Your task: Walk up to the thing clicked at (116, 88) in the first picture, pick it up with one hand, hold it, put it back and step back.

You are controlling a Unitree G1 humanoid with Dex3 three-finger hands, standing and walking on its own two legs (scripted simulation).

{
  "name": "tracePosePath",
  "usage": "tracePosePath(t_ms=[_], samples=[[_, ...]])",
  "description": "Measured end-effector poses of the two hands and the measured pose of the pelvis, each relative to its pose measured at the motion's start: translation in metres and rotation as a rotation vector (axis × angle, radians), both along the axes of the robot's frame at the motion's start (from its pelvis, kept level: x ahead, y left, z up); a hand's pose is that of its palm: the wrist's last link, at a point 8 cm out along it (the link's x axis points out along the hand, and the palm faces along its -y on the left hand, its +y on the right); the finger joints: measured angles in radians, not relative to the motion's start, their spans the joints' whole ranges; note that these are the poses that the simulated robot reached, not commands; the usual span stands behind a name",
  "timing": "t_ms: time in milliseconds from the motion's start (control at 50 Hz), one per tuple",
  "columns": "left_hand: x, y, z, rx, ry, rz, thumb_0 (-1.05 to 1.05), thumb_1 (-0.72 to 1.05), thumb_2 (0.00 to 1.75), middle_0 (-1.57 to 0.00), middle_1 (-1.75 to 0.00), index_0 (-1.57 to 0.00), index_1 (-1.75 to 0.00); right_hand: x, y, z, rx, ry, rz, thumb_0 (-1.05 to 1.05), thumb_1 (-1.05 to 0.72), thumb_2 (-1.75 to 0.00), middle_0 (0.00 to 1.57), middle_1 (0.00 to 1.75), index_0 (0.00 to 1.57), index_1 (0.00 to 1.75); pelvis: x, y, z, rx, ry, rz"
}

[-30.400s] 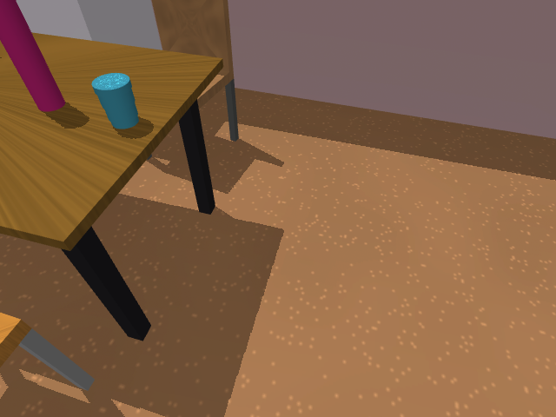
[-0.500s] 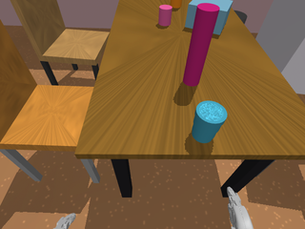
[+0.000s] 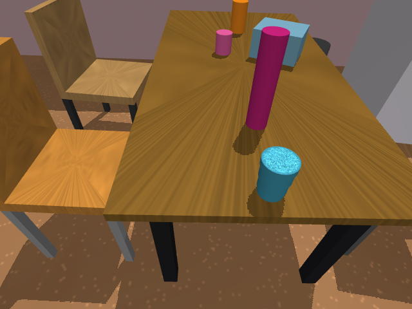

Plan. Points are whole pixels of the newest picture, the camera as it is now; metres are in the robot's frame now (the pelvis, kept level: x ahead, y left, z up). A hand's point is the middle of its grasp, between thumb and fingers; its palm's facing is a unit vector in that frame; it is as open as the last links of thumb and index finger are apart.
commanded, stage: home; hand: right
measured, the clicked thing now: (275, 176) +0.43 -0.18 +0.01
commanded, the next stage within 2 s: stand in 1.50 s
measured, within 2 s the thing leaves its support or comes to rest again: neither
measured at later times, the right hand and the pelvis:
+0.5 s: hand out of the picture +0.02 -0.27 -0.15, palm faces -0.05 +0.94 -0.34, open 17.3 cm; pelvis -0.02 -0.01 +0.01, yaw +0 degrees
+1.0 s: hand out of the picture +0.04 -0.27 -0.15, palm faces -0.04 +0.94 -0.34, open 17.3 cm; pelvis -0.02 -0.01 +0.01, yaw -1 degrees
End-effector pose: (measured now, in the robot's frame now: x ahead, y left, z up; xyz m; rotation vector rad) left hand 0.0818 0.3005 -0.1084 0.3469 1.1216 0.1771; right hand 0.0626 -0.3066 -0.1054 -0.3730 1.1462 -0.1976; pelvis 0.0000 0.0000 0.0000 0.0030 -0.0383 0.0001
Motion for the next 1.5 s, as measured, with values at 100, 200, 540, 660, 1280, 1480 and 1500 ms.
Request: tracePosePath(t_ms=[100,200,540,660,1280,1480,1500], samples=[[-0.020,0.000,-0.002,0.007,0.062,0.014,0.00,0.90,0.90,-0.20,-0.31,-0.20,-0.30,-0.024,-0.008,-0.003,0.000,0.067,-0.024,-0.01,0.52,-0.06,0.06,0.06,0.06,0.05,-0.006,-0.004,0.003,0.001,-0.014,0.000],[-0.034,-0.007,-0.003,-0.002,0.090,0.021,0.00,0.90,0.90,-0.20,-0.31,-0.21,-0.30,-0.038,-0.008,-0.006,0.015,0.100,-0.027,-0.01,0.52,-0.06,0.06,0.06,0.06,0.05,-0.013,-0.009,0.004,0.001,-0.021,0.001],[-0.050,-0.016,-0.005,-0.016,0.123,0.042,0.00,0.90,0.90,-0.20,-0.31,-0.21,-0.30,-0.048,-0.006,-0.010,0.042,0.118,-0.029,0.00,0.51,-0.07,0.06,0.06,0.06,0.06,-0.023,-0.014,0.006,-0.001,-0.015,-0.005],[-0.047,-0.014,-0.005,-0.014,0.122,0.046,0.00,0.90,0.90,-0.20,-0.31,-0.21,-0.30,-0.043,-0.006,-0.009,0.039,0.111,-0.031,0.00,0.51,-0.07,0.06,0.06,0.06,0.06,-0.022,-0.013,0.007,0.000,-0.015,-0.007],[-0.025,-0.016,-0.002,-0.013,0.114,0.032,0.00,0.90,0.90,-0.20,-0.31,-0.21,-0.30,-0.029,-0.006,-0.009,0.041,0.107,-0.055,0.00,0.50,-0.08,0.06,0.06,0.06,0.06,-0.012,-0.012,0.008,0.001,-0.009,-0.017],[-0.018,-0.016,0.000,-0.009,0.099,0.026,0.00,0.90,0.90,-0.20,-0.31,-0.21,-0.30,-0.026,-0.005,-0.010,0.046,0.098,-0.057,0.00,0.49,-0.08,0.06,0.06,0.06,0.06,-0.011,-0.012,0.008,0.002,-0.010,-0.019],[-0.018,-0.016,0.000,-0.009,0.099,0.027,0.00,0.90,0.90,-0.20,-0.31,-0.21,-0.30,-0.025,-0.005,-0.010,0.047,0.097,-0.057,0.00,0.49,-0.08,0.06,0.06,0.06,0.06,-0.011,-0.012,0.008,0.002,-0.010,-0.019]])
